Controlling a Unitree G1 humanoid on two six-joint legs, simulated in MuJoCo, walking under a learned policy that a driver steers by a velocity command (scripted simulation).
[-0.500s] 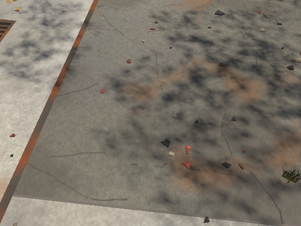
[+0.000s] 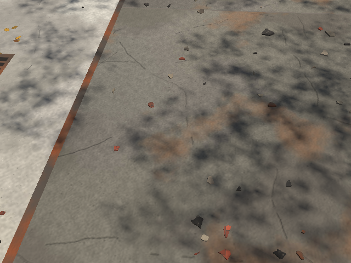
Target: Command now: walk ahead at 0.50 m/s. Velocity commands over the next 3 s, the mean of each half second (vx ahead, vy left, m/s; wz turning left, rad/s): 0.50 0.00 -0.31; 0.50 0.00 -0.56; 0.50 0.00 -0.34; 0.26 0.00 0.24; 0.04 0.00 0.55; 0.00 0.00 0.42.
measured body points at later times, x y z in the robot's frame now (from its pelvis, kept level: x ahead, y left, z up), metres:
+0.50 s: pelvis +0.26 +0.04 +0.00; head +0.29 +0.05 +0.45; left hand +0.34 +0.30 -0.15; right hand +0.32 -0.23 -0.12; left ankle +0.31 +0.12 -0.74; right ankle +0.18 -0.07 -0.66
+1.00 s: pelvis +0.48 -0.08 -0.02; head +0.51 -0.11 +0.43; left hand +0.72 +0.09 -0.14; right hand +0.40 -0.34 -0.16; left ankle +0.45 +0.09 -0.65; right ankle +0.50 -0.14 -0.75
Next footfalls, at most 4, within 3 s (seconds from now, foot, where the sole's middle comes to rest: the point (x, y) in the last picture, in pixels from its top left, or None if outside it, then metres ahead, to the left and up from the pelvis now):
0.34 left None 0.35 0.11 -0.78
0.88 right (233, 251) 0.54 -0.16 -0.78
1.44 left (238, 171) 0.90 -0.22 -0.78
1.90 right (292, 163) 0.94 -0.47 -0.78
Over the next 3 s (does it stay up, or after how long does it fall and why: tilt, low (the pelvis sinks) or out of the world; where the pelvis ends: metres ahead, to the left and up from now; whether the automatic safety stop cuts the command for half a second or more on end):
stays up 0.86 -0.33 0.00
